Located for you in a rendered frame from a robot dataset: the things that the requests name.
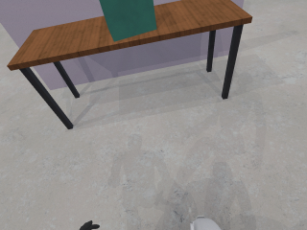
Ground robot left hand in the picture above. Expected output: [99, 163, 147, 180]
[80, 220, 100, 230]

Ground carton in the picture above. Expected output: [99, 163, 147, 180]
[99, 0, 157, 42]

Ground table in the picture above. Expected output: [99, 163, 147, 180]
[7, 0, 252, 129]

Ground right robot thigh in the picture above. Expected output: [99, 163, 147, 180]
[190, 218, 222, 230]

